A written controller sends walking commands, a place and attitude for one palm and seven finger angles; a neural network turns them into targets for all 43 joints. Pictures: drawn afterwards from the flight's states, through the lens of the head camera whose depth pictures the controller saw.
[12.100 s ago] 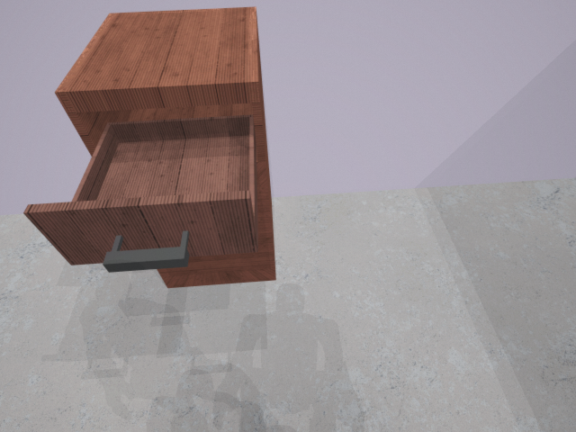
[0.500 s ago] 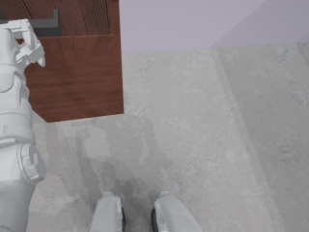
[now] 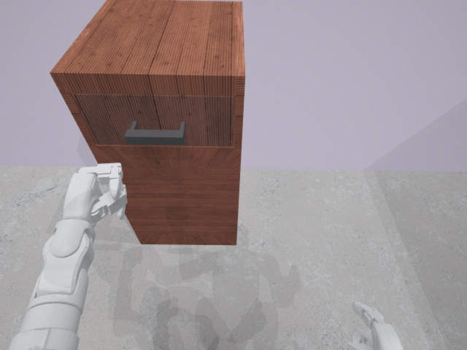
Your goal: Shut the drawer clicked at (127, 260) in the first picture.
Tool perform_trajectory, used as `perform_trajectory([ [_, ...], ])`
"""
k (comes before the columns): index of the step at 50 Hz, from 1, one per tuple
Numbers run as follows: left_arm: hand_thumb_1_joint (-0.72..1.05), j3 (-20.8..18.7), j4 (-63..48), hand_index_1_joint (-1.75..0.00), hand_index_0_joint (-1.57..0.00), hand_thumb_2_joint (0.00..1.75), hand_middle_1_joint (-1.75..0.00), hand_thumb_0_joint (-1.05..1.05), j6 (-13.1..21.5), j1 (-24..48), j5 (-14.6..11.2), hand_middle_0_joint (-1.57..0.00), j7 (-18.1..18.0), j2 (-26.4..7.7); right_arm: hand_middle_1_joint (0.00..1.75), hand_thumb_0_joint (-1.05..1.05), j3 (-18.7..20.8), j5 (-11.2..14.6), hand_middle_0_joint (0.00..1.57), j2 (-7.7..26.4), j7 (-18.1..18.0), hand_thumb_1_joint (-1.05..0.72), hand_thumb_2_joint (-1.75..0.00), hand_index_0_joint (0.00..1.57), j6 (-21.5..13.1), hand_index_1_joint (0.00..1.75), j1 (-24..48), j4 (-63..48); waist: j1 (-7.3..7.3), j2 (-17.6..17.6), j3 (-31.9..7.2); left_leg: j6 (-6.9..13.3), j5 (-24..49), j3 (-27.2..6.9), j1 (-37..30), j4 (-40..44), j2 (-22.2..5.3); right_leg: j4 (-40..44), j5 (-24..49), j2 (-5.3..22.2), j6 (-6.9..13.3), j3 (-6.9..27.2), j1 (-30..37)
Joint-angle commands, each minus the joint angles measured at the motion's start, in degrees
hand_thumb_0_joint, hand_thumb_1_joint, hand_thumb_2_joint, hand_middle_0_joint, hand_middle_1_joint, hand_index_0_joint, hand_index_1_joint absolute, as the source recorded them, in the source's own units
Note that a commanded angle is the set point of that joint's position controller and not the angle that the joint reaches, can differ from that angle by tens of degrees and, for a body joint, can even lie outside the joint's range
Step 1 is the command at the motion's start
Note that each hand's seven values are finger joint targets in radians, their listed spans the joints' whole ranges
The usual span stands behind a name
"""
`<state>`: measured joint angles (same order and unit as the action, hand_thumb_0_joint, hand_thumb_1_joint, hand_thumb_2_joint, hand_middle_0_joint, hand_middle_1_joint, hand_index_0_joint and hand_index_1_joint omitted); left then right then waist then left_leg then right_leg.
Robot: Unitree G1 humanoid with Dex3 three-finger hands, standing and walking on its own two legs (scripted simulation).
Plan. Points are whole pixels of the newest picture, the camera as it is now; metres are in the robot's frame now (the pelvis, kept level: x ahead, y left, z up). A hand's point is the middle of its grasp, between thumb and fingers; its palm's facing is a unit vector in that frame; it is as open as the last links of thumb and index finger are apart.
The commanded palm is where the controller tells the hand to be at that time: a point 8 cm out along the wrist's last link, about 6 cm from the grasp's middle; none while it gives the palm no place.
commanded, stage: draw the hand back to the body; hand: left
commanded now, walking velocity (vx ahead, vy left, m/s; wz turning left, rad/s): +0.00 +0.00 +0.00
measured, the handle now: (157, 131) +0.62 +0.22 -0.01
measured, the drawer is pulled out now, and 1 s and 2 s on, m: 0.00 0.00 0.00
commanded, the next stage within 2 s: step back with the hand held close in 0.78 s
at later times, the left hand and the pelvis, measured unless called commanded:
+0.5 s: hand (42, 248) +0.21 +0.23 +0.17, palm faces +0.35 -0.87 -0.34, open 3.3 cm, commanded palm +0.16 +0.27 +0.20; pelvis +0.00 -0.01 +0.04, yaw +1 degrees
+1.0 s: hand (18, 258) +0.19 +0.23 +0.20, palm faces +0.39 -0.82 -0.42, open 3.3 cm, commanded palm +0.13 +0.27 +0.21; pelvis +0.01 -0.01 +0.04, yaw +1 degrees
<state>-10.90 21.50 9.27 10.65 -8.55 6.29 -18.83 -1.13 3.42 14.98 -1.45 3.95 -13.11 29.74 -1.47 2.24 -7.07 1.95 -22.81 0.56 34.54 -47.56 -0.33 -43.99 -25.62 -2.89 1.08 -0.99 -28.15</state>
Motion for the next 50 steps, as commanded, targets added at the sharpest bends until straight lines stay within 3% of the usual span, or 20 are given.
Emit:
perform_trajectory([
  [1, 0.90, -3.75, -21.52, -1.60, -1.40, 0.90, -1.60, 0.00, -0.08, 11.66, 2.28, -1.40, -8.20, -12.81, 0.30, 0.00, 1.73, -0.23, 0.20, 6.31, -2.77, -0.90, -0.90, 0.20, -1.87, 0.30, 4.61, -8.10, 0.67, 2.35, -11.22, 0.27, 15.37, -1.82, -19.61, 11.36, -0.23, 10.81, 19.13, 1.22, 0.79, 1.31, 5.66],
  [5, 0.90, -3.74, -27.13, -1.60, -1.40, 0.90, -1.60, 0.00, -1.80, 5.41, 2.70, -1.40, -10.77, -12.40, 0.30, 0.00, 1.03, -0.54, 0.20, 5.96, -3.96, -0.90, -0.90, 0.20, -2.72, 0.30, 7.18, -7.92, 1.39, -1.13, -8.59, 0.66, 15.06, -1.80, -22.22, 15.26, -0.29, 14.87, 19.03, 1.49, 0.60, 1.37, 10.62],
  [7, 0.90, -3.07, -30.32, -1.60, -1.40, 0.90, -1.60, 0.00, -2.30, 2.67, 3.01, -1.40, -11.43, -11.14, 0.30, 0.00, 0.57, -0.62, 0.20, 5.41, -4.09, -0.90, -0.90, 0.20, -3.27, 0.30, 8.03, -7.47, 1.53, 0.92, -6.96, 0.47, 15.68, -1.96, -24.61, 17.10, -0.35, 16.35, 19.29, 1.74, 0.69, 1.15, 11.80],
  [12, 0.90, -2.12, -37.21, -1.60, -1.40, 0.90, -1.60, 0.00, -3.31, -7.53, 3.04, -1.40, -11.73, -8.80, 0.30, 0.00, 0.06, -1.12, 0.20, 5.09, -3.96, -0.90, -0.90, 0.20, -4.59, 0.30, 9.66, -6.73, 2.26, 0.25, -1.83, 0.39, 16.85, -2.16, -28.07, 21.03, -0.69, 20.36, 19.66, 1.83, 0.58, 0.72, 14.46],
  [18, 0.90, -6.18, -48.15, -1.60, -1.40, 0.90, -1.60, 0.00, -2.58, -17.75, 3.26, -1.40, -12.18, -10.55, 0.30, 0.00, 0.00, -2.14, 0.20, 4.51, -3.66, -0.90, -0.90, 0.20, -6.37, 0.30, 10.69, -6.07, 3.75, 1.26, -0.96, 0.29, 19.53, -2.00, -31.18, 24.06, -0.62, 23.17, 21.27, 2.16, 0.70, 0.55, 18.79],
  [20, 0.90, -8.28, -50.01, -1.60, -1.40, 0.90, -1.60, 0.00, -2.55, -23.30, 3.03, -1.40, -12.12, -11.61, 0.30, 0.00, 0.28, -2.37, 0.20, 4.56, -3.47, -0.90, -0.90, 0.20, -6.88, 0.30, 11.00, -5.67, 4.28, -0.39, 0.49, 0.31, 20.59, -1.61, -30.80, 24.11, -0.54, 24.30, 22.28, 1.98, 0.64, 0.64, 19.60],
  [24, 0.90, -9.54, -57.44, -1.60, -1.40, 0.90, -1.60, 0.00, -1.86, -29.31, 3.17, -1.40, -12.21, -10.97, 0.30, 0.00, 0.41, -2.65, 0.20, 3.88, -3.05, -0.90, -0.90, 0.20, -7.97, 0.30, 10.91, -5.64, 4.37, 2.23, 1.03, 0.15, 22.70, -1.21, -31.96, 24.19, -0.57, 24.70, 24.15, 2.39, 0.54, 0.66, 20.45],
  [26, 0.90, -9.86, -59.23, -1.60, -1.40, 0.90, -1.60, 0.00, -1.66, -32.05, 3.07, -1.40, -12.09, -10.61, 0.30, 0.00, 0.49, -2.71, 0.20, 3.87, -2.96, -0.90, -0.90, 0.20, -8.61, 0.30, 10.97, -5.65, 4.36, 1.76, 3.07, 0.10, 21.49, -1.10, -31.56, 24.43, -0.54, 25.64, 23.17, 2.34, 0.46, 0.77, 19.95],
  [30, 0.90, -12.44, -62.10, -1.60, -1.40, 0.90, -1.60, 0.00, -1.06, -39.12, 3.06, -1.40, -12.09, -11.46, 0.30, 0.00, 0.99, -2.82, 0.20, 4.08, -2.94, -0.90, -0.90, 0.20, -9.69, 0.30, 10.57, -5.69, 5.11, 0.41, 3.04, 0.19, 22.25, -0.79, -32.01, 23.81, -0.56, 26.51, 24.28, 1.99, 0.39, 1.02, 20.03],
  [33, 0.90, -9.91, -57.63, -1.60, -1.40, 0.90, -1.60, 0.00, -1.58, -37.68, 3.26, -1.40, -11.92, -8.27, 0.30, 0.00, 1.21, -2.96, 0.20, 4.17, -3.17, -0.90, -0.90, 0.20, -9.39, 0.30, 9.87, -4.86, 3.99, -2.55, 7.78, 0.45, 18.76, -0.67, -30.87, 24.47, -0.66, 26.97, 20.63, 2.25, -0.03, 0.81, 17.49],
  [35, 0.90, -9.79, -55.95, -1.60, -1.40, 0.90, -1.60, 0.00, -1.71, -35.91, 3.41, -1.40, -12.03, -8.17, 0.30, 0.00, 1.47, -3.02, 0.20, 4.48, -3.59, -0.90, -0.90, 0.20, -9.40, 0.30, 9.89, -4.48, 3.77, -3.35, 10.27, 0.60, 16.34, -0.62, -30.91, 24.74, -0.51, 28.63, 17.40, 2.12, -0.12, 1.12, 15.72],
  [38, 0.90, -10.20, -57.84, -1.60, -1.40, 0.90, -1.60, 0.00, -1.06, -33.31, 3.71, -1.40, -12.46, -9.16, 0.30, 0.00, 1.34, -3.10, 0.20, 4.20, -4.10, -0.90, -0.90, 0.20, -9.74, 0.30, 10.02, -4.57, 4.22, -0.67, 7.12, 0.82, 15.73, -0.91, -31.96, 24.78, -0.34, 27.86, 16.26, 2.73, 0.01, 1.47, 17.07],
  [39, 0.90, -11.06, -58.64, -1.60, -1.40, 0.90, -1.60, 0.00, -0.84, -33.56, 3.76, -1.40, -12.72, -10.12, 0.30, 0.00, 1.29, -3.29, 0.20, 4.15, -4.19, -0.90, -0.90, 0.20, -9.98, 0.30, 9.95, -4.66, 4.65, -1.00, 5.63, 0.87, 16.75, -0.90, -32.10, 24.66, -0.28, 27.48, 17.53, 2.82, 0.06, 1.41, 18.24],
  [42, 0.90, -11.49, -61.78, -1.60, -1.40, 0.90, -1.60, 0.00, -0.35, -33.94, 3.92, -1.40, -13.13, -10.99, 0.30, 0.00, 1.12, -3.41, 0.20, 3.96, -4.27, -0.90, -0.90, 0.20, -11.08, 0.30, 10.25, -4.75, 5.28, 2.39, 1.84, 0.69, 20.00, -0.74, -33.25, 24.09, -0.14, 26.62, 21.59, 3.14, 0.29, 1.74, 20.77],
  [45, 0.90, -11.99, -61.48, -1.60, -1.40, 0.90, -1.60, 0.00, -0.79, -36.10, 3.95, -1.40, -13.22, -11.30, 0.30, 0.00, 1.01, -3.51, 0.20, 3.99, -4.02, -0.90, -0.90, 0.20, -11.58, 0.30, 10.27, -4.45, 5.59, 2.28, 2.66, 0.37, 23.32, -0.59, -32.88, 23.63, -0.04, 26.58, 25.76, 2.75, 0.36, 1.66, 21.27],
  [46, 0.90, -18.81, -64.63, -1.60, -1.40, 0.90, -1.60, 0.00, 1.49, -32.05, 4.38, -1.40, -13.26, -17.26, 0.30, 0.00, 1.90, -3.48, 0.20, 5.62, -3.35, -0.90, -0.90, 0.20, -9.65, 0.30, 9.44, -5.75, 2.37, 0.12, 8.13, 1.66, 20.61, -1.85, -29.22, 21.47, -0.71, 29.76, 28.66, 5.93, -0.72, 7.21, 14.66],
  [48, 0.90, -14.50, -57.98, -1.60, -1.40, 0.90, -1.60, 0.00, 1.84, -38.71, 4.71, -1.40, -12.58, -11.66, 0.30, 0.00, 2.27, -3.62, 0.20, 4.76, -2.77, -0.90, -0.90, 0.20, -7.50, 0.30, 9.48, -4.74, 2.09, -1.48, 8.45, 1.45, 21.37, -1.94, -28.52, 20.78, -0.97, 29.18, 30.71, 7.15, -0.94, 6.67, 14.24],
  [50, 0.90, -14.46, -57.68, -1.60, -1.40, 0.90, -1.60, 0.00, 2.62, -40.44, 4.59, -1.40, -12.32, -11.01, 0.30, 0.00, 2.90, -3.65, 0.20, 4.88, -2.58, -0.90, -0.90, 0.20, -6.46, 0.30, 9.30, -5.32, 1.96, -1.25, 6.52, 1.21, 24.78, -1.79, -28.63, 21.77, -1.30, 27.91, 32.50, 6.67, -1.26, 4.96, 15.34],
])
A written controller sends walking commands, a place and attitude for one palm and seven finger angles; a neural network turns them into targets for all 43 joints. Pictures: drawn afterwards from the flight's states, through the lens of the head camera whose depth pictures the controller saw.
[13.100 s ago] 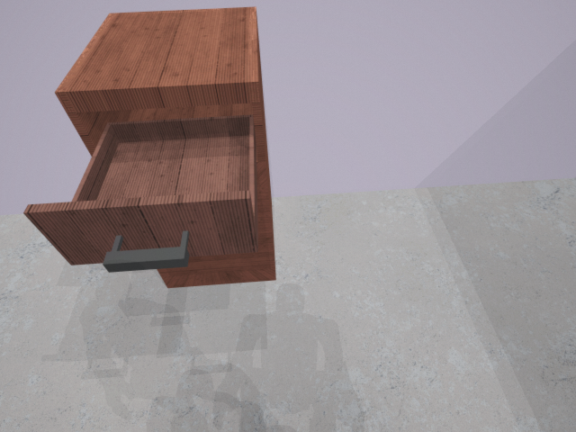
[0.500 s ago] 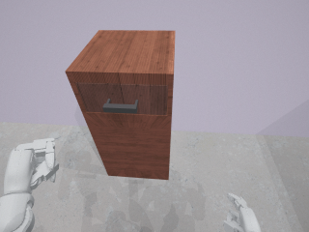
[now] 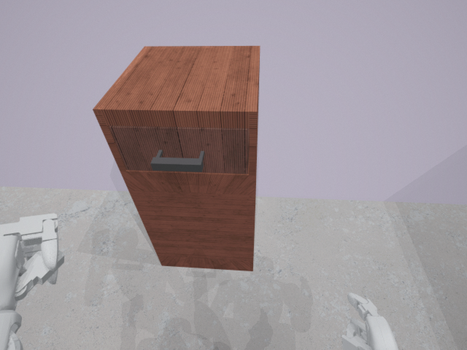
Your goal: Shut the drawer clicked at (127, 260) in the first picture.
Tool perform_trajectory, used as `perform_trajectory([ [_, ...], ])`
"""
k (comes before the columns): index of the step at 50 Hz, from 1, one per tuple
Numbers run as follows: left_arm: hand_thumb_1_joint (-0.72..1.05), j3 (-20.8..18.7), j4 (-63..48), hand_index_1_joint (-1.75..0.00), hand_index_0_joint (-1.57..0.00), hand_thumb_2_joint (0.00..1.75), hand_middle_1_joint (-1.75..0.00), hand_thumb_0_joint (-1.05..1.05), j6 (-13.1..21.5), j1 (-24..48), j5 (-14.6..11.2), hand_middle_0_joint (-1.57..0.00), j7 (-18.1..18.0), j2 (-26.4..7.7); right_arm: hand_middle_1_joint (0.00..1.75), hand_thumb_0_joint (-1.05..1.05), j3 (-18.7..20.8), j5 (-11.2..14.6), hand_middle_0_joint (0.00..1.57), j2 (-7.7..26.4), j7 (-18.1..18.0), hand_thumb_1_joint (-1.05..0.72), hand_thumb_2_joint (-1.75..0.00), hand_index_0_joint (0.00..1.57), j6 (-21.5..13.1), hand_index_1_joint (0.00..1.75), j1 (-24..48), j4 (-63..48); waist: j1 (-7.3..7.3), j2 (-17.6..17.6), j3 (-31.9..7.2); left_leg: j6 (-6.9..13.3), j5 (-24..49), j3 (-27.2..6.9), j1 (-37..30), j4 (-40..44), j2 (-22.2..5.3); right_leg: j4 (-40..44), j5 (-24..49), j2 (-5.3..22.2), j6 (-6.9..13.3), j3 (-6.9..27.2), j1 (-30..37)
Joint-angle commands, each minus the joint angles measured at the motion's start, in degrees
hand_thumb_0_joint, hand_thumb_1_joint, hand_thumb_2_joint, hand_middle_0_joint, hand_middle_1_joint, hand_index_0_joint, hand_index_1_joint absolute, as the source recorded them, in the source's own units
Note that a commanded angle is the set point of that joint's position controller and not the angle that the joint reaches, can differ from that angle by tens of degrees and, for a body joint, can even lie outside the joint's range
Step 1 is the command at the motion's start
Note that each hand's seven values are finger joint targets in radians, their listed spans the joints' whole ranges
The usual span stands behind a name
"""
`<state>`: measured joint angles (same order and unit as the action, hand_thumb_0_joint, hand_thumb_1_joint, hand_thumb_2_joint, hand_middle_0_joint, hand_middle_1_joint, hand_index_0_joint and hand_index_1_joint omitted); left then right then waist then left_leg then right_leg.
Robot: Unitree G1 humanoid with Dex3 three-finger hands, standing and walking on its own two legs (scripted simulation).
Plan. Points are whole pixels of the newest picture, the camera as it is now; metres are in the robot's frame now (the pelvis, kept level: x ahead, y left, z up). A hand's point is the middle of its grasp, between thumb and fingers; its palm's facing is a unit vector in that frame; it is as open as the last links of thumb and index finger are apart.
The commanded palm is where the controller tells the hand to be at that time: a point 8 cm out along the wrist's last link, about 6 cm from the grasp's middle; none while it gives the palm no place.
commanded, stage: step back with the hand held close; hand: left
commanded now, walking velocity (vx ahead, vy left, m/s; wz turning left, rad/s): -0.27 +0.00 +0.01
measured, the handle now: (179, 159) +0.62 +0.23 -0.05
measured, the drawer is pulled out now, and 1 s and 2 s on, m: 0.00 0.00 0.00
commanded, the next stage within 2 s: stop stepping back and stand still in 1.22 s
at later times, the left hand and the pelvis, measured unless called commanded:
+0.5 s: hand (13, 300) +0.13 +0.27 +0.16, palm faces +0.32 -0.81 -0.50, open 3.3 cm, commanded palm +0.07 +0.31 +0.17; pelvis -0.06 +0.03 +0.00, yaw +0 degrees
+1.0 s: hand out of the picture +0.04 +0.29 +0.16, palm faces +0.41 -0.78 -0.47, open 3.3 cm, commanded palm -0.04 +0.32 +0.17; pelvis -0.15 +0.03 -0.01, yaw +4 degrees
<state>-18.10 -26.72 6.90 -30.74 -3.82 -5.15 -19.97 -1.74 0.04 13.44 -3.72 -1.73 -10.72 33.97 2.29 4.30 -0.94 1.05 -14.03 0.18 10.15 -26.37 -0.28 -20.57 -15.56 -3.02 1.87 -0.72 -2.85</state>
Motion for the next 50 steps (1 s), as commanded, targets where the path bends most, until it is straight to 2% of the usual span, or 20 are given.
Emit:
perform_trajectory([
  [1, 0.90, -7.10, -8.42, -1.60, -1.40, 0.90, -1.60, 0.00, 5.26, -0.85, -0.20, -1.40, -0.79, -9.41, 0.30, 0.00, 3.62, -0.16, 0.20, 6.22, -0.25, -0.90, -0.90, 0.20, -0.20, 0.30, 6.40, -9.64, -1.90, -3.68, -1.41, 2.10, 18.05, -1.55, -4.51, 1.18, -1.77, 3.48, 22.44, 6.54, -2.15, 3.60, -8.79],
  [9, 0.90, -9.68, -14.13, -1.60, -1.40, 0.90, -1.60, 0.00, 6.33, -6.10, -0.89, -1.40, -1.51, -12.26, 0.30, 0.00, 4.81, 0.72, 0.20, 6.34, -0.53, -0.90, -0.90, 0.20, 2.27, 0.30, 6.35, -12.52, -1.46, -3.66, -10.68, 2.16, 30.05, -1.44, -5.40, 1.42, -3.04, -1.44, 27.81, 5.01, -3.23, 1.40, -5.16],
  [15, 0.90, -10.33, -16.54, -1.60, -1.40, 0.90, -1.60, 0.00, 6.86, -6.85, -0.76, -1.40, -2.56, -13.29, 0.30, 0.00, 5.14, 0.51, 0.20, 6.86, -1.18, -0.90, -0.90, 0.20, 1.69, 0.30, 5.55, -12.65, -1.74, -0.19, -9.73, 2.09, 25.02, -2.31, -1.46, 2.52, -3.38, -1.95, 22.35, 4.17, -3.27, 1.66, -6.47],
  [18, 0.90, -9.33, -15.33, -1.60, -1.40, 0.90, -1.60, 0.00, 7.38, -6.82, -0.40, -1.40, -2.80, -12.22, 0.30, 0.00, 5.21, 0.56, 0.20, 6.81, -1.24, -0.90, -0.90, 0.20, 1.14, 0.30, 4.86, -12.36, -2.26, -0.14, -7.67, 2.17, 17.75, -3.44, 1.67, 4.53, -3.88, -2.12, 15.92, 3.39, -3.19, 1.41, -7.36],
  [24, 0.90, -9.24, -13.61, -1.60, -1.40, 0.90, -1.60, 0.00, 9.38, -5.25, 0.75, -1.40, -3.25, -11.38, 0.30, 0.00, 5.27, 0.66, 0.20, 7.40, -1.39, -0.90, -0.90, 0.20, -0.29, 0.30, 4.88, -12.43, -2.80, -0.30, -2.75, 3.73, -8.85, -6.98, 15.73, 10.49, -5.26, -3.30, 5.43, 2.32, -3.08, 2.39, -3.59],
  [25, 0.90, -9.45, -14.21, -1.60, -1.40, 0.90, -1.60, 0.00, 9.76, -4.53, 1.11, -1.40, -3.28, -11.78, 0.30, 0.00, 5.33, 0.48, 0.20, 7.86, -1.51, -0.90, -0.90, 0.20, -0.71, 0.30, 5.23, -12.59, -2.83, 1.55, -2.16, 4.10, -12.63, -7.92, 18.15, 11.79, -5.77, -3.99, 3.79, 1.75, -3.16, 2.46, -2.76],
  [30, 0.90, -10.51, -16.11, -1.60, -1.40, 0.90, -1.60, 0.00, 10.63, -3.27, 3.03, -1.40, -3.25, -11.86, 0.30, 0.00, 5.43, 0.02, 0.20, 8.50, -1.94, -0.90, -0.90, 0.20, -2.63, 0.30, 5.53, -12.93, -1.94, 5.16, -2.75, 6.55, -27.38, -13.41, 32.72, 18.04, -10.24, -15.84, 3.83, -1.15, -3.53, 2.11, 7.13],
  [32, 0.90, -11.20, -16.02, -1.60, -1.40, 0.90, -1.60, 0.00, 10.81, -3.60, 3.45, -1.40, -3.29, -11.94, 0.30, 0.00, 5.52, -0.02, 0.20, 8.07, -2.02, -0.90, -0.90, 0.20, -3.14, 0.30, 5.27, -12.89, -1.78, 4.37, -3.12, 7.07, -28.12, -13.46, 35.48, 17.05, -10.74, -17.85, 4.34, -1.40, -3.31, 2.80, 8.63],
  [34, 0.90, -11.42, -16.65, -1.60, -1.40, 0.90, -1.60, 0.00, 10.95, -4.58, 2.95, -1.40, -3.19, -12.13, 0.30, 0.00, 5.63, 0.09, 0.20, 7.56, -1.71, -0.90, -0.90, 0.20, -3.61, 0.30, 4.79, -12.74, -2.13, 1.37, -2.97, 5.99, -24.04, -10.69, 32.05, 11.77, -8.13, -13.47, 3.96, -0.06, -2.27, 5.37, 4.07],
  [35, 0.90, -12.49, -17.38, -1.60, -1.40, 0.90, -1.60, 0.00, 11.18, -5.16, 2.18, -1.40, -3.32, -13.57, 0.30, 0.00, 5.73, 0.10, 0.20, 7.03, -1.49, -0.90, -0.90, 0.20, -3.73, 0.30, 4.23, -12.48, -2.46, -2.39, -3.71, 4.53, -17.90, -7.99, 25.54, 6.54, -5.49, -8.09, 4.66, 1.93, -1.20, 8.25, -2.11],
  [38, 0.90, -10.35, -18.73, -1.60, -1.40, 0.90, -1.60, 0.00, 12.14, -4.10, 0.65, -1.40, -3.52, -12.51, 0.30, 0.00, 6.17, 0.11, 0.20, 6.02, -0.43, -0.90, -0.90, 0.20, -3.52, 0.30, 2.42, -9.76, -3.68, -11.50, -6.44, 0.23, -3.93, -1.44, 5.04, -12.50, 0.85, 4.65, 2.66, 11.79, 2.78, 16.49, -22.49],
  [40, 0.90, -9.98, -18.90, -1.60, -1.40, 0.90, -1.60, 0.00, 11.96, -2.36, 0.82, -1.40, -4.20, -12.78, 0.30, 0.00, 6.53, -0.27, 0.20, 5.58, -0.42, -0.90, -0.90, 0.20, -3.30, 0.30, 2.27, -8.57, -4.31, -11.92, -7.16, -0.58, -2.14, -0.70, 1.53, -17.09, 1.30, 5.80, 5.69, 14.75, 4.29, 17.61, -25.95],
  [41, 0.90, -9.25, -18.11, -1.60, -1.40, 0.90, -1.60, 0.00, 11.83, -2.37, 0.98, -1.40, -4.27, -12.19, 0.30, 0.00, 6.34, -0.24, 0.20, 5.27, -0.47, -0.90, -0.90, 0.20, -3.15, 0.30, 2.36, -8.28, -4.57, -11.54, -6.38, -0.55, -0.65, -1.04, 1.74, -15.19, 1.00, 4.47, 8.24, 14.42, 3.96, 15.45, -25.37],
  [42, 0.90, -9.07, -18.26, -1.60, -1.40, 0.90, -1.60, 0.00, 11.80, -1.36, 1.25, -1.40, -4.31, -12.56, 0.30, 0.00, 6.17, -0.19, 0.20, 5.48, -0.66, -0.90, -0.90, 0.20, -3.07, 0.30, 3.01, -8.45, -4.52, -10.09, -4.87, -0.28, 0.48, -1.65, 1.11, -11.04, 0.40, 2.81, 7.89, 12.47, 2.58, 13.12, -26.07],
  [43, 0.90, -8.76, -18.44, -1.60, -1.40, 0.90, -1.60, 0.00, 11.85, -0.57, 1.38, -1.40, -4.24, -12.45, 0.30, 0.00, 5.94, -0.31, 0.20, 5.94, -1.03, -0.90, -0.90, 0.20, -3.24, 0.30, 4.03, -8.65, -4.24, -6.11, -2.76, 0.47, 2.27, -3.21, 2.14, -4.49, -1.06, 0.54, 6.41, 8.83, 0.66, 10.53, -25.48],
  [45, 0.90, -9.81, -18.64, -1.60, -1.40, 0.90, -1.60, 0.00, 12.31, 0.72, 2.01, -1.40, -4.19, -13.33, 0.30, 0.00, 5.94, -0.26, 0.20, 7.23, -2.08, -0.90, -0.90, 0.20, -4.06, 0.30, 5.82, -9.02, -3.38, 3.70, -1.19, 3.42, 1.96, -10.66, 12.61, 8.24, -8.09, -9.03, 5.24, 0.62, -2.68, 4.74, -15.75],
  [47, 0.90, -11.36, -15.56, -1.60, -1.40, 0.90, -1.60, 0.00, 13.21, -1.91, 2.94, -1.40, -3.52, -12.49, 0.30, 0.00, 6.10, -0.66, 0.20, 7.37, -1.74, -0.90, -0.90, 0.20, -4.91, 0.30, 5.41, -9.35, -2.68, 11.97, -3.99, 7.83, -24.37, -19.47, 29.30, 20.49, -16.70, -27.43, -2.33, -3.41, -3.26, 3.49, -1.06],
  [48, 0.90, -12.71, -15.87, -1.60, -1.40, 0.90, -1.60, 0.00, 12.90, -0.82, 3.63, -1.40, -3.57, -12.98, 0.30, 0.00, 6.05, -1.43, 0.20, 7.28, -1.70, -0.90, -0.90, 0.20, -5.16, 0.30, 6.04, -9.26, -2.37, 12.87, -2.82, 9.82, -30.16, -22.41, 36.01, 23.14, -19.61, -35.69, -3.75, -3.45, -3.24, 4.49, 1.19],
  [49, 0.90, -13.02, -16.68, -1.60, -1.40, 0.90, -1.60, 0.00, 12.66, 0.64, 3.86, -1.40, -3.63, -12.96, 0.30, 0.00, 6.19, -1.76, 0.20, 6.57, -1.49, -0.90, -0.90, 0.20, -5.27, 0.30, 5.53, -8.85, -2.61, 9.76, -2.31, 10.74, -28.36, -22.15, 37.38, 22.25, -20.28, -40.16, -4.74, -3.08, -3.13, 5.38, 0.46],
  [50, 0.90, -12.60, -17.43, -1.60, -1.40, 0.90, -1.60, 0.00, 12.71, 0.76, 3.68, -1.40, -3.44, -12.99, 0.30, 0.00, 6.42, -1.50, 0.20, 6.31, -1.03, -0.90, -0.90, 0.20, -5.39, 0.30, 5.55, -8.99, -2.41, 5.95, -2.56, 10.48, -24.19, -20.51, 33.75, 19.36, -19.60, -39.53, -5.88, -2.97, -2.99, 5.85, -2.87],
])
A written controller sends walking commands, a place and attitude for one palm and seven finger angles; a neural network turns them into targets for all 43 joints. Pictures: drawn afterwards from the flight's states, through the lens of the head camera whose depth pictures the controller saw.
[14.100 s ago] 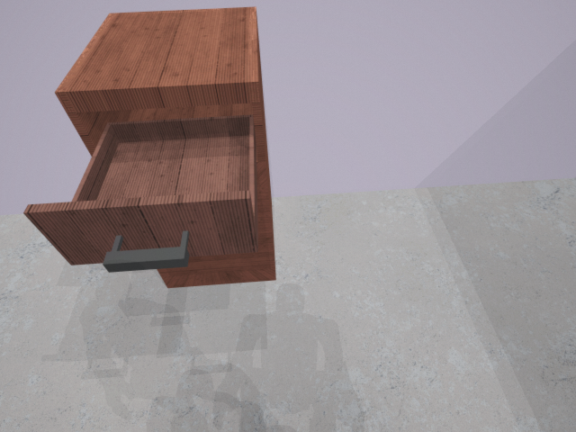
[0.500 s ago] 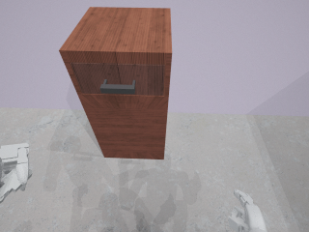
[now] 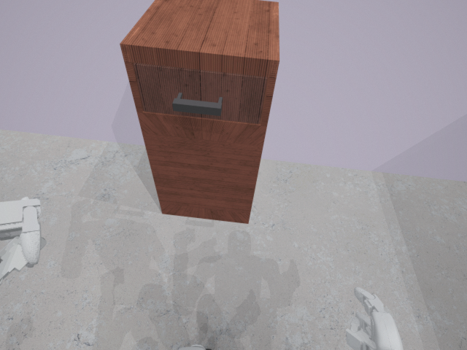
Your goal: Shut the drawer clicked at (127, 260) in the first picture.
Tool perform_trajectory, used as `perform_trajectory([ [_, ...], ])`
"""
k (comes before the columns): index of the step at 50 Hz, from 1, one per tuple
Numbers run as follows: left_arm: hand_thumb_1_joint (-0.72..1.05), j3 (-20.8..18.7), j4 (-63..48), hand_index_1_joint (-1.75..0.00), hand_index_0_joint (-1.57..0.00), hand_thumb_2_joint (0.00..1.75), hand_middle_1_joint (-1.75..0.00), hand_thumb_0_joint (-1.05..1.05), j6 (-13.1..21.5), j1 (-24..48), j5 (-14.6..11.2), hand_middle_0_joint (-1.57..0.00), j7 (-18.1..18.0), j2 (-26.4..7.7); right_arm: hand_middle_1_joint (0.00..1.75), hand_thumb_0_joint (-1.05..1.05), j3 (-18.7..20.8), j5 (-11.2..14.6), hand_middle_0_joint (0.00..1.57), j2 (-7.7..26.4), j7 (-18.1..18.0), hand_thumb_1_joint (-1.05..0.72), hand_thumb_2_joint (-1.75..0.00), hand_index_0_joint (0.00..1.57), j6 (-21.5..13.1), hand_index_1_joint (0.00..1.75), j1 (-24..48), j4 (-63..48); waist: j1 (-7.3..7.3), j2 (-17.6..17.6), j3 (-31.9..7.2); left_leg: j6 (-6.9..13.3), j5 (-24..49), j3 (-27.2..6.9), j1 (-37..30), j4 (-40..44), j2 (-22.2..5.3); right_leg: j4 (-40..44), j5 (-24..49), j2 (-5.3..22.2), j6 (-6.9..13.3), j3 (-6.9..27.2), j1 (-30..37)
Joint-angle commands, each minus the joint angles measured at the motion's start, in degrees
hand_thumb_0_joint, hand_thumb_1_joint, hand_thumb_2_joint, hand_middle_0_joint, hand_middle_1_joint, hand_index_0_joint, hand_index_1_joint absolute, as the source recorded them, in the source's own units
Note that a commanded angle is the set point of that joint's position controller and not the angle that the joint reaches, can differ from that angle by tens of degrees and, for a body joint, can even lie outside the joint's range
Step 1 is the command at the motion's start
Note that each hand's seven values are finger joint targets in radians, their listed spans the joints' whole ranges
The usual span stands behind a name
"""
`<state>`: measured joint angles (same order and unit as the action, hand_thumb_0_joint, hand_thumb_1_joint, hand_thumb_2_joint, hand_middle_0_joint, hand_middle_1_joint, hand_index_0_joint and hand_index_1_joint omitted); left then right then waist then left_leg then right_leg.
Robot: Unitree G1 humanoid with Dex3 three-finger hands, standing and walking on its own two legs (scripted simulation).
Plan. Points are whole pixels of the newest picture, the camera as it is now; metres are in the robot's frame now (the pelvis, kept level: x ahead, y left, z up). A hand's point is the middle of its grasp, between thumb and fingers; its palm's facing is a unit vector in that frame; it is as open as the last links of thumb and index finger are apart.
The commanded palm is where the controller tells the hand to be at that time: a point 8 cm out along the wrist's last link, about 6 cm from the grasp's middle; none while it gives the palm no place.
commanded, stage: step back with the hand held close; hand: left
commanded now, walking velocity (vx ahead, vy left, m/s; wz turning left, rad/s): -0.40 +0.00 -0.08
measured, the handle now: (198, 102) +0.78 +0.15 -0.04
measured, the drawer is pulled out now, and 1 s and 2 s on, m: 0.00 0.00 0.00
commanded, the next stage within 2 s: stop stepping back and stand still in 0.22 s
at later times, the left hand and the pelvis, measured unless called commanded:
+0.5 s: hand out of the picture +0.09 +0.20 +0.19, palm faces +0.26 -0.83 -0.48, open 3.2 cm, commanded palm +0.07 +0.25 +0.19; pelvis -0.10 -0.02 -0.01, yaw -7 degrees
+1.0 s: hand out of the picture +0.06 +0.24 +0.18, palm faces +0.31 -0.82 -0.49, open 3.2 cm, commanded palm +0.03 +0.27 +0.19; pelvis -0.14 +0.02 +0.01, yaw -9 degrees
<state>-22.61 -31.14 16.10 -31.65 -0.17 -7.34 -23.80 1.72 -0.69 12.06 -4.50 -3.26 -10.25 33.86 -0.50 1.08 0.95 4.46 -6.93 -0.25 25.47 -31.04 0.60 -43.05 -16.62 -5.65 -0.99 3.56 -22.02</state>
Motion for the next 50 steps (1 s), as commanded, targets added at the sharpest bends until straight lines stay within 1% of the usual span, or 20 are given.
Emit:
perform_trajectory([
  [1, 0.90, -6.97, -13.54, -1.60, -1.40, 0.90, -1.60, 0.00, 3.58, 0.38, -0.36, -1.40, -1.03, -7.98, 0.30, 0.00, 3.14, -0.74, 0.20, 7.68, 0.34, -0.90, -0.90, 0.20, -4.15, 0.30, 5.07, -8.76, 0.70, 6.91, -5.43, 6.17, -26.80, -17.20, 13.07, 21.94, -19.02, -13.97, -7.67, -0.04, 0.20, 0.60, 13.39],
  [6, 0.90, -5.24, -17.54, -1.60, -1.40, 0.90, -1.60, 0.00, 3.68, -6.16, -3.62, -1.40, -0.35, -7.41, 0.30, 0.00, 2.38, -0.81, 0.20, 6.49, 1.81, -0.90, -0.90, 0.20, -6.00, 0.30, 2.64, -6.95, 0.86, 11.37, -13.80, -0.85, -12.62, -8.93, -13.09, 20.86, -13.50, 9.63, -16.42, 0.33, 1.92, -5.69, 6.24],
  [9, 0.90, -6.41, -19.27, -1.60, -1.40, 0.90, -1.60, 0.00, 5.73, -3.17, -3.60, -1.40, 0.00, -9.63, 0.30, 0.00, 2.07, -1.37, 0.20, 6.07, 2.14, -0.90, -0.90, 0.20, -5.56, 0.30, 1.60, -4.44, 1.04, 8.89, -15.45, -4.39, 9.10, -3.18, -23.90, 11.13, -11.12, 29.03, -3.85, 3.62, 2.17, -3.09, 4.37],
  [12, 0.90, -9.72, -18.98, -1.60, -1.40, 0.90, -1.60, 0.00, 6.68, 0.90, -3.90, -1.40, -0.29, -13.58, 0.30, 0.00, 1.35, -0.77, 0.20, 5.00, 1.11, -0.90, -0.90, 0.20, -4.30, 0.30, 3.13, -5.10, -0.23, -2.88, -15.83, -4.16, 10.99, 4.19, -29.63, -0.85, -6.00, 27.63, 21.63, 11.49, 1.28, 0.33, -2.75],
  [16, 0.90, -11.42, -18.04, -1.60, -1.40, 0.90, -1.60, 0.00, 5.47, -2.83, -5.07, -1.40, 0.64, -13.95, 0.30, 0.00, 2.04, 1.13, 0.20, 6.79, 0.31, -0.90, -0.90, 0.20, -4.33, 0.30, 4.69, -8.65, -0.17, -0.39, -20.59, -0.94, 30.10, 2.44, -35.75, 0.82, -7.98, 15.28, 31.00, 4.83, -5.95, -4.77, 0.42],
  [19, 0.90, -11.66, -12.15, -1.60, -1.40, 0.90, -1.60, 0.00, 3.29, -9.52, -5.79, -1.40, 1.33, -11.87, 0.30, 0.00, 1.50, 1.46, 0.20, 5.98, 1.03, -0.90, -0.90, 0.20, -3.11, 0.30, 5.04, -9.78, 0.43, 4.00, -10.90, -2.51, -0.76, 3.37, -25.44, 2.62, -6.23, 24.24, -0.45, 6.36, -1.41, -4.59, -2.53],
  [21, 0.90, -11.13, -9.71, -1.60, -1.40, 0.90, -1.60, 0.00, 1.85, -9.08, -6.11, -1.40, 0.67, -11.97, 0.30, 0.00, 1.25, 1.41, 0.20, 5.73, 0.28, -0.90, -0.90, 0.20, -2.05, 0.30, 5.58, -9.24, -0.28, -4.32, 0.43, -5.87, -8.87, 2.89, -19.62, -11.58, -1.66, 35.80, -23.96, 15.01, 4.84, 6.03, -16.55],
  [22, 0.90, -9.47, -8.12, -1.60, -1.40, 0.90, -1.60, 0.00, 1.39, -6.22, -5.92, -1.40, 0.09, -11.40, 0.30, 0.00, 1.52, 1.24, 0.20, 6.18, 0.17, -0.90, -0.90, 0.20, -1.69, 0.30, 5.58, -7.93, -0.02, -8.85, 6.13, -6.29, -8.46, 0.81, -12.41, -21.38, -0.96, 39.14, -27.45, 20.78, 7.47, 11.40, -19.44],
  [24, 0.90, -6.95, -3.45, -1.60, -1.40, 0.90, -1.60, 0.00, 0.79, -2.15, -4.18, -1.40, -0.59, -9.38, 0.30, 0.00, 1.30, 1.30, 0.20, 5.95, -0.37, -0.90, -0.90, 0.20, -2.15, 0.30, 4.77, -5.94, -0.34, -12.25, 11.21, -5.64, -8.02, -1.95, -0.83, -28.98, -2.80, 37.56, -19.16, 21.53, 9.75, 9.68, -15.38],
  [28, 0.90, -0.51, -0.04, -1.60, -1.40, 0.90, -1.60, 0.00, 0.89, 10.78, -1.62, -1.40, -0.94, -6.46, 0.30, 0.00, 0.67, 1.17, 0.20, 7.34, -1.73, -0.90, -0.90, 0.20, -5.54, 0.30, 3.89, -5.07, -1.37, -7.25, 14.37, -3.19, -5.31, 1.87, -8.39, -2.46, -3.63, 25.39, 3.23, 13.98, 5.09, -1.23, -5.48],
  [30, 0.90, -0.60, -6.92, -1.60, -1.40, 0.90, -1.60, 0.00, 1.60, 14.88, -1.57, -1.40, -1.05, -7.79, 0.30, 0.00, 1.48, 1.18, 0.20, 9.50, -2.40, -0.90, -0.90, 0.20, -7.69, 0.30, 3.31, -5.43, -0.71, 1.25, 5.71, -0.77, 9.07, -2.42, -16.71, 6.07, -5.06, 10.85, 17.00, 9.32, 1.24, -4.03, 1.73],
  [32, 0.90, -3.24, -14.38, -1.60, -1.40, 0.90, -1.60, 0.00, 2.18, 11.87, -0.84, -1.40, -1.89, -9.97, 0.30, 0.00, 1.09, 0.88, 0.20, 8.40, -1.18, -0.90, -0.90, 0.20, -8.93, 0.30, -0.39, -6.80, 0.33, 10.82, -6.66, 4.30, 36.47, -13.72, -30.59, 3.64, -12.29, -1.95, 6.89, 4.58, -0.11, -4.66, -3.08],
  [33, 0.90, -3.76, -21.77, -1.60, -1.40, 0.90, -1.60, 0.00, 2.92, 10.28, -1.64, -1.40, -1.47, -10.88, 0.30, 0.00, 0.70, 0.47, 0.20, 6.24, -0.08, -0.90, -0.90, 0.20, -9.83, 0.30, -1.03, -6.83, -0.07, 16.82, -12.95, 3.25, 38.86, -18.75, -34.06, 7.67, -13.97, -8.89, -8.93, 3.47, 0.85, -2.69, -3.30],
  [36, 0.90, -6.40, -25.08, -1.60, -1.40, 0.90, -1.60, 0.00, 2.51, -0.33, -2.69, -1.40, -1.25, -10.41, 0.30, 0.00, 1.92, 0.60, 0.20, 6.97, 2.16, -0.90, -0.90, 0.20, -10.43, 0.30, 0.60, -6.89, 0.94, 8.46, -13.10, 3.40, -6.65, -17.00, -18.13, 16.81, -15.67, -9.31, -13.98, 5.01, 0.91, -0.62, 4.52],
  [40, 0.90, -10.61, -18.22, -1.60, -1.40, 0.90, -1.60, 0.00, 0.19, -15.65, -3.71, -1.40, -1.96, -9.43, 0.30, 0.00, 0.95, 0.01, 0.20, 5.86, 2.75, -0.90, -0.90, 0.20, -7.54, 0.30, 1.78, -8.73, 0.86, 17.05, -9.44, -1.75, -24.41, -5.14, -2.32, 21.21, -10.83, 5.13, -10.80, 3.03, 2.00, -9.53, 16.11],
  [43, 0.90, -8.93, -11.77, -1.60, -1.40, 0.90, -1.60, 0.00, -2.03, -12.77, -3.64, -1.40, -2.08, -7.08, 0.30, 0.00, 0.86, 0.21, 0.20, 5.39, 1.57, -0.90, -0.90, 0.20, -3.33, 0.30, 3.12, -9.31, 0.12, 8.63, -3.66, -4.11, -30.70, -0.46, 7.95, 12.61, -6.99, 16.68, -11.17, 3.66, 3.88, -9.25, 21.30],
  [44, 0.90, -8.85, -9.72, -1.60, -1.40, 0.90, -1.60, 0.00, -2.86, -10.34, -3.39, -1.40, -2.20, -7.81, 0.30, 0.00, 1.23, 0.46, 0.20, 5.00, 1.05, -0.90, -0.90, 0.20, -1.97, 0.30, 3.85, -9.66, 0.15, -3.47, -1.08, -5.02, -27.46, 2.25, 9.20, -3.64, -3.00, 26.33, -19.31, 10.50, 6.96, 2.89, 14.68],
  [45, 0.90, -8.32, -8.56, -1.60, -1.40, 0.90, -1.60, 0.00, -3.47, -7.71, -4.01, -1.40, -2.37, -7.70, 0.30, 0.00, 1.28, 0.78, 0.20, 5.30, 0.63, -0.90, -0.90, 0.20, -1.13, 0.30, 2.97, -8.80, 0.23, -15.54, 0.96, -5.40, -20.62, 1.77, 9.04, -22.36, -0.30, 37.85, -31.32, 23.76, 12.02, 23.16, 3.45],
  [46, 0.90, -6.97, -9.44, -1.60, -1.40, 0.90, -1.60, 0.00, -3.23, -2.48, -4.34, -1.40, -2.46, -7.95, 0.30, 0.00, 0.82, -0.01, 0.20, 6.03, 0.49, -0.90, -0.90, 0.20, -1.53, 0.30, 3.23, -7.41, 0.14, -14.08, 4.40, -5.30, -16.70, -0.29, 11.02, -29.31, -1.73, 38.62, -21.87, 26.99, 13.45, 22.24, 1.27],
  [50, 0.90, -1.14, -5.43, -1.60, -1.40, 0.90, -1.60, 0.00, -3.09, 4.87, -2.26, -1.40, -2.10, -4.58, 0.30, 0.00, 0.14, 0.74, 0.20, 5.69, -0.12, -0.90, -0.90, 0.20, -3.61, 0.30, 2.82, -5.93, -0.98, -11.77, -0.65, -4.15, -11.78, 1.48, -0.32, -14.77, -4.15, 28.43, -8.40, 18.74, 8.42, 3.56, 3.87],
])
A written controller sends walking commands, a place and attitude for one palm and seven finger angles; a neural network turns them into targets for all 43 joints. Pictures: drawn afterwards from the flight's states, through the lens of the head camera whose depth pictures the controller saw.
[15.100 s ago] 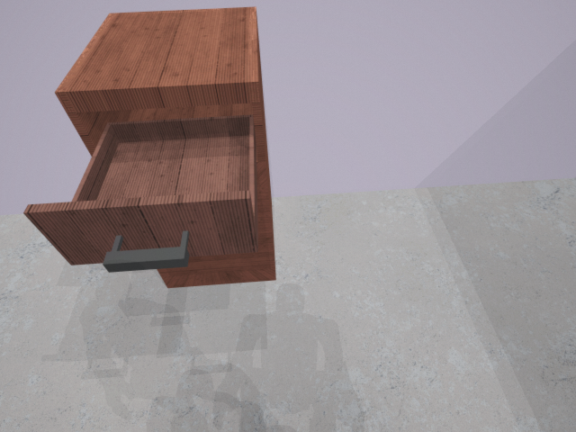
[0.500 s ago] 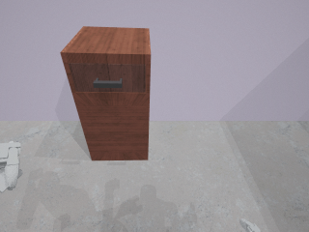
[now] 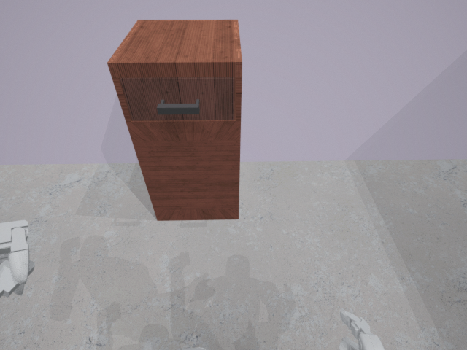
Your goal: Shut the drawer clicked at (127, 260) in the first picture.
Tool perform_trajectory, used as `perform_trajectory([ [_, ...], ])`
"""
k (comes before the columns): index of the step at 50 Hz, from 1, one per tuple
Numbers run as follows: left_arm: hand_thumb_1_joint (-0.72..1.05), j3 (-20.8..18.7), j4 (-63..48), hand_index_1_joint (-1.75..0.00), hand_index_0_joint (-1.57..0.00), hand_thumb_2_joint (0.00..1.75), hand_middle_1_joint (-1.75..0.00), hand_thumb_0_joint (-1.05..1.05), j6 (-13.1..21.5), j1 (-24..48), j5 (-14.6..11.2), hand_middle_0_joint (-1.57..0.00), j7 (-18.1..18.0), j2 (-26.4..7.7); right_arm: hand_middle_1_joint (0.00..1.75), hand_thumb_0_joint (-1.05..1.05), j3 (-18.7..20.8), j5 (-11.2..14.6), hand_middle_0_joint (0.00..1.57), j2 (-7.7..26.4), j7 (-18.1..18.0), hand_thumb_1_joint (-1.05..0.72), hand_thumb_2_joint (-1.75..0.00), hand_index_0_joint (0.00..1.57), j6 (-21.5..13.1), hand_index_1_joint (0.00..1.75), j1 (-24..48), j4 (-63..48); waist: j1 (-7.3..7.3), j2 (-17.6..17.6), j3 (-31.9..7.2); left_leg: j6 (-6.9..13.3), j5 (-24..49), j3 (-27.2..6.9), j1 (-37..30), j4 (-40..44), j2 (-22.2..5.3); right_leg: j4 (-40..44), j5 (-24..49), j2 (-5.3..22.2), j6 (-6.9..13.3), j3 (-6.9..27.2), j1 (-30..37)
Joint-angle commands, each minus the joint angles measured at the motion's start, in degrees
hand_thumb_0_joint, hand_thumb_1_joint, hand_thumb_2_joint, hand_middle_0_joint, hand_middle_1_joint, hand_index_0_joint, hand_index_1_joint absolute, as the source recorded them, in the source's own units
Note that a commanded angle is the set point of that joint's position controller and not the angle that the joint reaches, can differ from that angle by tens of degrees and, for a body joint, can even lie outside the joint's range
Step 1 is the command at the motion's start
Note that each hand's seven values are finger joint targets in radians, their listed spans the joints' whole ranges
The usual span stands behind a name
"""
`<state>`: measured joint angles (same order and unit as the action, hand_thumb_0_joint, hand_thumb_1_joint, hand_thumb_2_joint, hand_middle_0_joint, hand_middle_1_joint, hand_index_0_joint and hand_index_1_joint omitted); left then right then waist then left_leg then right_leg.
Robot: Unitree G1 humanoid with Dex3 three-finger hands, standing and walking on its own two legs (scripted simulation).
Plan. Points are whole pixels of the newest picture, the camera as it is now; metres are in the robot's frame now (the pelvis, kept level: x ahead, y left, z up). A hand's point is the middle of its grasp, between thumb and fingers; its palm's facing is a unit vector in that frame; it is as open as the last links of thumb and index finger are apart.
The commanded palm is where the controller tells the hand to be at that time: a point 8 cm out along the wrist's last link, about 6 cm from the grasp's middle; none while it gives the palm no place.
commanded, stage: stop stepping back and stand still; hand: left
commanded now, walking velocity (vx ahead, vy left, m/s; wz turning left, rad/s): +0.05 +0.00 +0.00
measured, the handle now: (179, 105) +0.89 +0.27 -0.05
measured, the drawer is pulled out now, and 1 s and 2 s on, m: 0.00 0.00 0.00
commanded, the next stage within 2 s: let the arm hang, fingers relaxed in 0.02 s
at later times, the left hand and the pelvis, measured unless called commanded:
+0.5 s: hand out of the picture +0.03 +0.22 -0.17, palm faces +0.14 -0.96 -0.24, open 3.5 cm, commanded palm none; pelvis -0.01 +0.01 -0.01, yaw +7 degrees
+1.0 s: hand out of the picture -0.01 +0.20 -0.17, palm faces +0.12 -0.98 -0.18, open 7.2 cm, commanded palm none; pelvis +0.01 +0.03 +0.00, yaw +6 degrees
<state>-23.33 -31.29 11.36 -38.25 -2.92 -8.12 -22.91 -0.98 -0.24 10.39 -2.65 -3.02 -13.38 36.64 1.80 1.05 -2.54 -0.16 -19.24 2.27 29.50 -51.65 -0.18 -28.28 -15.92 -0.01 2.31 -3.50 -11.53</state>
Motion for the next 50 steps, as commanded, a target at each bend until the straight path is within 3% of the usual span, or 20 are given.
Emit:
perform_trajectory([
  [1, 0.90, 0.88, -5.09, -1.60, -1.40, 0.90, -1.60, 0.00, 1.75, 12.91, 1.03, -1.40, -1.47, -4.86, 0.30, 0.00, 2.77, 0.17, 0.20, 7.31, -2.62, -0.90, -0.90, 0.20, -4.49, 0.30, 7.52, -8.50, -2.72, -10.71, 4.32, 1.15, 1.33, 0.42, -9.28, 10.99, -3.05, 13.20, -9.38, 12.37, 4.97, 9.33, -9.18],
  [3, 0.90, 2.66, -7.92, -1.60, -1.40, 0.90, -1.60, 0.00, 2.30, 15.96, 1.64, -1.40, -1.92, -4.56, 0.30, 0.00, 2.70, -0.37, 0.20, 7.63, -3.38, -0.90, -0.90, 0.20, -5.72, 0.30, 7.25, -7.71, -2.52, -6.68, 5.31, 1.75, 4.09, 3.13, -17.25, 19.25, -1.32, 11.97, -11.44, 10.01, 3.50, 6.39, -11.81],
  [5, 0.90, 3.10, -14.19, -1.60, -1.40, 0.90, -1.60, 0.00, 3.04, 18.24, 1.95, -1.40, -2.05, -5.77, 0.30, 0.00, 3.40, -0.18, 0.20, 9.24, -3.79, -0.90, -0.90, 0.20, -7.04, 0.30, 7.19, -8.30, -2.60, 0.11, 5.71, 2.92, 2.15, -2.54, -21.08, 25.84, -4.53, 6.15, -8.26, 8.38, 1.18, 6.62, -12.56],
  [6, 0.90, 17.41, 37.13, -1.60, -1.40, 0.90, -1.60, 0.00, -6.97, 13.38, 6.40, -1.40, 6.24, 3.67, 0.30, 0.00, 6.68, -1.75, 0.20, 18.82, 3.27, -0.90, -0.90, 0.20, -6.66, 0.30, 0.51, 4.57, -5.62, 9.14, 5.63, 6.52, 25.21, -12.93, -19.26, 19.15, -11.75, -15.21, 6.09, 8.26, -1.94, -1.64, -21.29],
  [7, 0.90, 17.01, 37.14, -1.56, -1.36, 0.90, -1.56, 0.00, -11.20, 11.98, 4.83, -1.36, 7.21, 6.44, 0.30, 0.00, 5.71, -0.87, 0.20, 15.28, 3.47, -0.90, -0.90, 0.20, -1.36, 0.30, -1.15, 1.68, -3.75, 12.46, 3.55, 11.11, 34.41, -19.14, -14.24, 24.65, -16.02, -21.50, -13.16, 3.10, -3.78, 0.73, -18.32],
  [9, 0.90, 18.10, 37.88, -1.47, -1.28, 0.90, -1.47, 0.00, -12.54, 14.82, 5.13, -1.28, 7.24, 7.83, 0.30, 0.00, 4.51, -2.21, 0.20, 12.72, 2.73, -0.90, -0.90, 0.20, -0.11, 0.30, 0.65, 0.76, -4.16, 11.45, -0.80, 12.61, 27.51, -22.21, -9.87, 29.00, -17.05, -30.65, -21.23, 1.22, -3.77, 3.23, -17.02],
  [10, 0.90, 18.40, 40.85, -1.43, -1.24, 0.90, -1.43, 0.00, -12.06, 17.44, 4.90, -1.24, 7.41, 6.79, 0.30, 0.00, 4.33, -2.85, 0.20, 12.61, 2.54, -0.90, -0.90, 0.20, -0.19, 0.30, 0.80, 0.04, -3.86, 6.11, -1.68, 13.01, 25.55, -24.19, -10.03, 29.11, -17.04, -30.68, -19.42, 1.83, -3.26, 5.40, -15.60],
  [11, 0.90, 18.84, 44.48, -1.38, -1.20, 0.90, -1.38, 0.00, -11.96, 18.42, 4.66, -1.20, 7.67, 6.50, 0.30, 0.00, 4.23, -3.13, 0.20, 12.82, 2.30, -0.90, -0.90, 0.20, 0.24, 0.30, 1.21, -0.13, -3.10, 1.62, -2.36, 12.55, 23.89, -21.89, -10.05, 28.13, -16.27, -26.21, -18.12, 1.98, -3.06, 5.09, -12.71],
  [13, 0.90, 19.14, 53.09, -1.30, -1.12, 0.90, -1.30, 0.00, -11.57, 15.62, 4.78, -1.12, 7.85, 5.40, 0.30, 0.00, 3.63, -2.43, 0.20, 12.37, 1.58, -0.90, -0.90, 0.20, 1.14, 0.30, 4.67, 0.72, 0.84, -5.23, -6.16, 7.20, 18.44, -12.39, -7.38, 21.83, -9.95, -6.67, -4.00, 0.96, -3.15, 2.56, 1.01],
  [14, 0.90, 18.91, 56.46, -1.25, -1.08, 0.90, -1.25, 0.00, -11.33, 15.76, 4.87, -1.08, 7.62, 1.70, 0.30, 0.00, 3.32, -1.24, 0.20, 10.15, 1.60, -0.90, -0.90, 0.20, 1.85, 0.30, 4.84, 0.89, 1.21, -13.45, -6.18, 3.62, 5.95, -7.00, -4.83, 16.59, -3.29, 2.51, 0.37, 5.18, -2.46, 9.30, 3.86],
  [15, 0.90, 18.97, 59.24, -1.21, -1.04, 0.90, -1.21, 0.00, -11.16, 18.12, 4.76, -1.04, 7.47, -1.51, 0.30, 0.00, 3.10, -0.84, 0.20, 8.00, 1.87, -0.90, -0.90, 0.20, 2.69, 0.30, 4.27, 1.09, -0.39, -15.44, -3.14, 0.93, -4.51, -3.72, -3.77, 13.28, 0.53, 8.88, -1.06, 13.11, 0.97, 18.60, -1.60],
  [16, 0.90, 19.53, 61.56, -1.17, -1.00, 0.90, -1.17, 0.00, -11.67, 21.72, 4.63, -1.00, 7.66, -1.98, 0.30, 0.00, 3.40, -1.36, 0.20, 7.16, 2.22, -0.90, -0.90, 0.20, 3.56, 0.30, 2.01, 3.13, -2.18, -10.93, -0.32, 0.45, -7.95, -1.72, -7.06, 10.31, 1.04, 12.50, -10.38, 16.28, 4.25, 20.92, -8.63],
  [17, 0.90, 20.01, 63.55, -1.12, -0.96, 0.90, -1.12, 0.00, -12.11, 24.87, 4.57, -0.96, 7.65, -2.07, 0.30, 0.00, 3.39, -1.31, 0.20, 7.21, 2.51, -0.90, -0.90, 0.20, 4.14, 0.30, 0.38, 5.13, -4.01, -4.35, 2.30, 0.58, -6.77, -1.01, -11.61, 9.10, 0.76, 14.10, -22.65, 15.62, 5.40, 19.33, -15.67],
  [18, 0.90, 20.32, 65.79, -1.08, -0.92, 0.90, -1.08, 0.00, -12.31, 26.93, 4.44, -0.92, 7.37, -0.57, 0.30, 0.00, 3.47, -1.55, 0.20, 6.65, 2.47, -0.90, -0.90, 0.20, 4.74, 0.30, -0.02, 7.23, -4.47, -4.27, 5.38, 0.69, -3.96, -1.24, -13.63, 9.21, 0.82, 14.12, -24.73, 12.51, 4.66, 17.36, -20.06],
  [20, 0.90, 20.39, 70.50, -0.99, -0.84, 0.90, -0.99, 0.00, -11.83, 26.36, 4.09, -0.84, 7.02, 2.15, 0.30, 0.00, 3.24, -1.73, 0.20, 5.82, 2.19, -0.90, -0.90, 0.20, 4.31, 0.30, -2.56, 9.92, -4.98, -2.37, 5.36, 1.25, 5.99, -3.56, -17.04, 15.83, -1.43, 7.77, -11.45, 8.09, 2.85, 11.49, -17.69],
  [22, 0.90, 20.42, 73.82, -0.91, -0.76, 0.90, -0.91, 0.00, -11.39, 22.40, 3.74, -0.76, 6.92, 5.11, 0.30, 0.00, 3.15, -1.79, 0.20, 6.74, 1.84, -0.90, -0.90, 0.20, 3.12, 0.30, -2.38, 11.36, -2.63, 9.23, 0.99, 3.10, 13.47, -10.21, -14.39, 24.20, -6.00, 0.93, 1.02, 4.19, 0.16, 6.26, -7.48],
  [23, 0.90, 20.75, 75.82, -0.86, -0.72, 0.90, -0.86, 0.00, -11.52, 21.36, 3.66, -0.72, 6.77, 5.33, 0.30, 0.00, 2.99, -1.74, 0.20, 7.26, 1.73, -0.90, -0.90, 0.20, 3.08, 0.30, -1.50, 12.22, -1.72, 9.98, 0.91, 3.68, 9.85, -11.60, -10.85, 27.33, -7.06, 1.29, -0.23, 3.12, -0.46, 5.07, -2.82],
  [26, 0.90, 20.72, 80.64, -0.73, -0.60, 0.90, -0.73, 0.00, -11.63, 21.29, 3.70, -0.60, 6.86, 4.59, 0.30, 0.00, 3.31, -1.32, 0.20, 6.77, 1.56, -0.90, -0.90, 0.20, 3.47, 0.30, -1.47, 14.41, -1.48, 4.01, 4.65, 2.65, 0.94, -10.22, -8.78, 29.74, -5.39, 4.78, -3.36, 3.40, 0.18, 6.12, -2.32],
  [34, 0.90, 21.26, 88.76, -0.39, -0.28, 0.90, -0.39, 0.00, -11.19, 19.76, 3.69, -0.28, 6.59, 5.47, 0.30, 0.00, 3.57, -1.05, 0.20, 6.02, 1.25, -0.90, -0.90, 0.20, 3.48, 0.30, -4.70, 20.23, -2.14, -1.60, 3.91, 2.49, 0.58, -8.71, -15.10, 32.02, -5.45, 7.77, -3.36, 4.22, 0.12, 5.87, -3.67],
  [50, 0.90, 21.68, 94.85, -0.30, -0.20, 0.90, -0.30, 0.00, -10.73, 19.66, 3.83, -0.20, 6.07, 6.95, 0.30, 0.00, 3.17, -0.83, 0.20, 4.33, 0.97, -0.90, -0.90, 0.20, 3.24, 0.30, -3.94, 25.33, -2.31, 0.79, 8.15, 1.79, 5.69, -6.33, -17.31, 32.24, -4.86, 9.90, -1.19, 4.81, -0.24, 6.96, -4.72],
])
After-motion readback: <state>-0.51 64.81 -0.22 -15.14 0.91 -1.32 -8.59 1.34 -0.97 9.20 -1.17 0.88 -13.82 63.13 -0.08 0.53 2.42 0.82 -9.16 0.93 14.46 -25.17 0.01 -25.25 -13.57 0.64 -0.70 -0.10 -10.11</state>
